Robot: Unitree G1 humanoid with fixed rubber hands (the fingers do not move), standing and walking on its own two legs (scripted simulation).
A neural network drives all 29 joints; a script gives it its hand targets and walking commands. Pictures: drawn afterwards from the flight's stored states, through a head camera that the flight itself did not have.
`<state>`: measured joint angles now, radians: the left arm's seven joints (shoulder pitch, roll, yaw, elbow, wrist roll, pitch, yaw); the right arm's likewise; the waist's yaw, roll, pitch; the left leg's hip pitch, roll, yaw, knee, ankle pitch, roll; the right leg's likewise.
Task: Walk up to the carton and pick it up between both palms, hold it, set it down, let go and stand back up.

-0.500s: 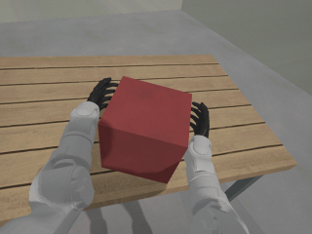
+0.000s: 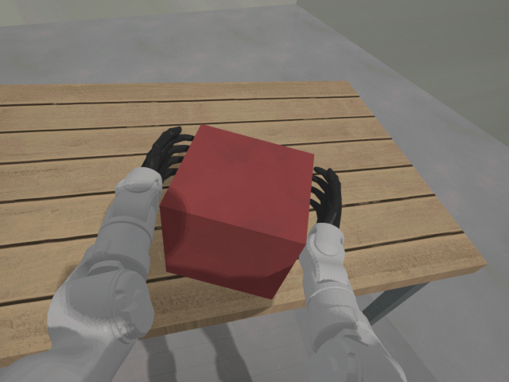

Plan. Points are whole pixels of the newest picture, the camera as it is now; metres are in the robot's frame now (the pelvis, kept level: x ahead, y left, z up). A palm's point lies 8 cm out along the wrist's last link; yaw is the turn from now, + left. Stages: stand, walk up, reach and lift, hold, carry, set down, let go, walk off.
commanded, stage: set down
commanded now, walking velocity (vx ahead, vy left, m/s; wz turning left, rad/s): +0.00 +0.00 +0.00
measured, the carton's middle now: (237, 214) +0.39 -0.02 +0.04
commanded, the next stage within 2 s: none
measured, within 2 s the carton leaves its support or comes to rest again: rests again in 1.04 s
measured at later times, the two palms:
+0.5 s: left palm (154, 173) +0.44 +0.11 +0.09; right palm (324, 218) +0.35 -0.16 +0.07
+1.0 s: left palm (155, 183) +0.45 +0.12 +0.05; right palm (316, 225) +0.36 -0.16 +0.03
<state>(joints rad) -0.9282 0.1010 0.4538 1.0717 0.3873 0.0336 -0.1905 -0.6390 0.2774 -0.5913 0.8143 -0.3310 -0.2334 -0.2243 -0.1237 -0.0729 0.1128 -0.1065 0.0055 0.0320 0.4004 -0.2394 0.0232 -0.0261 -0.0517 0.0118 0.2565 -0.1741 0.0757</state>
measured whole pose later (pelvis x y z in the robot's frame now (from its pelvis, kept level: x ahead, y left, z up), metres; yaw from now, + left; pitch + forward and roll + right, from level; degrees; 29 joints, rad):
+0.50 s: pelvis +0.00 +0.00 +0.00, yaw +0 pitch -3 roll -1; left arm -0.92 0.10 0.50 1.07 0.41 0.00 -0.21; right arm -0.65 0.28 -0.60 0.84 -0.35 -0.30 -0.22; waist -0.12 -0.07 0.12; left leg -0.11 0.01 0.03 0.40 -0.24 0.02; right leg -0.03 -0.05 0.01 0.26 -0.17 0.08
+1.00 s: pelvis +0.00 +0.00 +0.00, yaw +0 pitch +6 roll -1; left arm -0.93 0.13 0.37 1.18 0.30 -0.09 -0.06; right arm -0.71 0.12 -0.39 1.16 -0.23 -0.37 -0.30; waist -0.12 -0.07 0.04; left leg -0.28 0.01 0.03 0.40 -0.22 0.02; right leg -0.20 -0.05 0.01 0.26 -0.15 0.07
